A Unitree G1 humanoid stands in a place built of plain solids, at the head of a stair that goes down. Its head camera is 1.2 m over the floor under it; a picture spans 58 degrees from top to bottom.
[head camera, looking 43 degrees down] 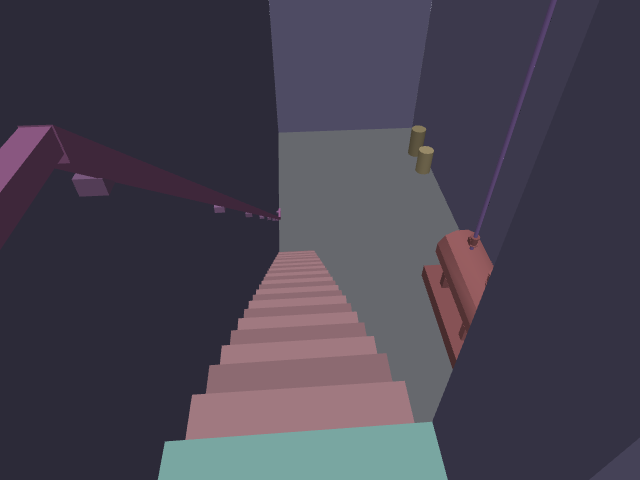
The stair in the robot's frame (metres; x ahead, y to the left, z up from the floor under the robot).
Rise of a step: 0.20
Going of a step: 0.23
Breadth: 0.74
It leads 4 degrees to the left of straight ahead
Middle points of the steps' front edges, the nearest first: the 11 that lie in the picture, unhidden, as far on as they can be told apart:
0.51 0.05 0.00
0.75 0.07 -0.20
0.98 0.09 -0.39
1.20 0.10 -0.59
1.43 0.12 -0.78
1.65 0.14 -0.98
1.88 0.15 -1.18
2.11 0.17 -1.37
2.33 0.19 -1.57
2.56 0.20 -1.76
2.79 0.22 -1.96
